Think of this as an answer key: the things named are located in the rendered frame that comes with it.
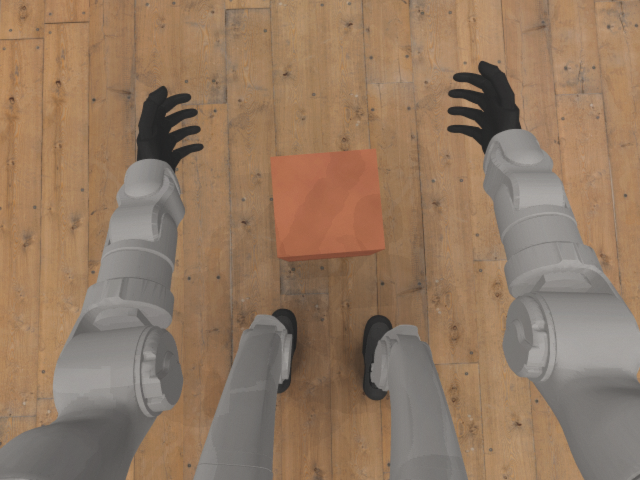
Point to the right robot forearm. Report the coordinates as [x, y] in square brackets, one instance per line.
[537, 227]

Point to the robot left hand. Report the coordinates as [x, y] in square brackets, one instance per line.
[154, 140]

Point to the robot shin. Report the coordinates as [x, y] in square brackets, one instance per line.
[403, 330]
[264, 320]

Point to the robot right hand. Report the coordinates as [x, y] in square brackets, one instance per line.
[498, 103]

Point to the carton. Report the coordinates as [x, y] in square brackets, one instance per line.
[327, 205]

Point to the right robot shin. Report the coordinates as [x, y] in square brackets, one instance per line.
[403, 330]

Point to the left robot forearm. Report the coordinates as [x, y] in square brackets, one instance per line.
[138, 259]

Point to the left robot shin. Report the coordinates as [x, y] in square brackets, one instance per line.
[264, 320]

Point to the robot right upper arm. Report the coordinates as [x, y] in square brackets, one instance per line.
[582, 352]

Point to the robot left upper arm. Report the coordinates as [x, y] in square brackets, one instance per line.
[110, 387]

